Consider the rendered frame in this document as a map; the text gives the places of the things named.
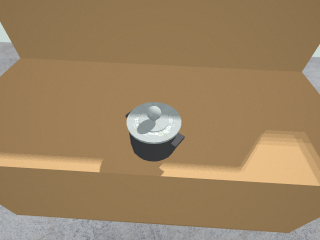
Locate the table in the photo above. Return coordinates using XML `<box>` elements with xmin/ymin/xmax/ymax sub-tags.
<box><xmin>0</xmin><ymin>0</ymin><xmax>320</xmax><ymax>233</ymax></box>

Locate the lid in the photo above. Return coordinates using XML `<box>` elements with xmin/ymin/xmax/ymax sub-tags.
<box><xmin>126</xmin><ymin>102</ymin><xmax>182</xmax><ymax>144</ymax></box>

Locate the pot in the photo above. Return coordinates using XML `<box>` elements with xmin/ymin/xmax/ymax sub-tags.
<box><xmin>125</xmin><ymin>111</ymin><xmax>185</xmax><ymax>162</ymax></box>

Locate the knob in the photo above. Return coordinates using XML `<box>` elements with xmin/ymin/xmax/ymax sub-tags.
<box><xmin>147</xmin><ymin>106</ymin><xmax>161</xmax><ymax>121</ymax></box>

